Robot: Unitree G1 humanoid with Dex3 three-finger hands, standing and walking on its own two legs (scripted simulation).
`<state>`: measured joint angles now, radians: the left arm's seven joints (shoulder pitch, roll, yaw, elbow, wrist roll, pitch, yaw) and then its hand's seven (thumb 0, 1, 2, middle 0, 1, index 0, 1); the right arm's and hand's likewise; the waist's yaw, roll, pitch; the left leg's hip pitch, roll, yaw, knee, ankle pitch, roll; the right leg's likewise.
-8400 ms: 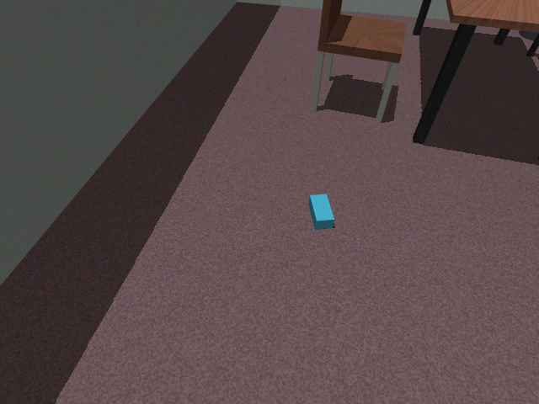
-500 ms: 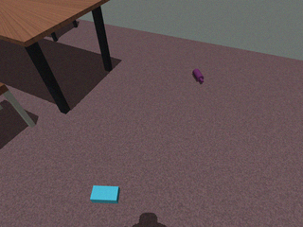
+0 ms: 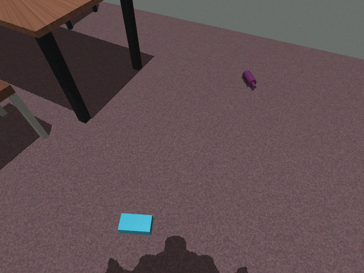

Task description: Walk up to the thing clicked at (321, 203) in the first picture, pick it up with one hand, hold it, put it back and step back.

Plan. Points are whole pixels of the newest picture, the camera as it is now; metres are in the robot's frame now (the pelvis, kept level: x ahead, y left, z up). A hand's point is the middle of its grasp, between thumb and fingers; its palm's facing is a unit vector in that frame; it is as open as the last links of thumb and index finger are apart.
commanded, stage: walk up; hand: left
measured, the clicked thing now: (136, 224) +0.43 +0.24 -0.74
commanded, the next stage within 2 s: none
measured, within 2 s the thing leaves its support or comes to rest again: neither
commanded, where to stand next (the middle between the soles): +0.05 +0.00 m, yaw +0 degrees
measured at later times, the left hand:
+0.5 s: hand out of the picture +0.14 +0.25 -0.15, palm faces -0.02 -0.95 -0.31, open 7.4 cm
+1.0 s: hand out of the picture +0.08 +0.25 -0.15, palm faces +0.01 -0.94 -0.34, open 7.4 cm
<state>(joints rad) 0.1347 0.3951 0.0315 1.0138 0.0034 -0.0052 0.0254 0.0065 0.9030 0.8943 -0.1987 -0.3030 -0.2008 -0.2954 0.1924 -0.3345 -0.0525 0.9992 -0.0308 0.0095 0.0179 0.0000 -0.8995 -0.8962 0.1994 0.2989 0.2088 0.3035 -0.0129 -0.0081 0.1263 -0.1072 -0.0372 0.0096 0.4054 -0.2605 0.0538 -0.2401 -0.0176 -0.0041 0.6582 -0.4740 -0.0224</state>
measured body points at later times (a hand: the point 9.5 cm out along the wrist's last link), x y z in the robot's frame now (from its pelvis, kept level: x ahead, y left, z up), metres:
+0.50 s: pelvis +0.02 +0.01 +0.00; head +0.05 +0.02 +0.45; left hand +0.14 +0.30 -0.13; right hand +0.12 -0.29 -0.12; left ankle -0.02 +0.10 -0.74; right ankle +0.03 -0.12 -0.74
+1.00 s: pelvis +0.01 +0.00 +0.01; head +0.02 +0.00 +0.46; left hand +0.08 +0.30 -0.13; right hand +0.09 -0.29 -0.13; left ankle -0.02 +0.10 -0.74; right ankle +0.03 -0.12 -0.74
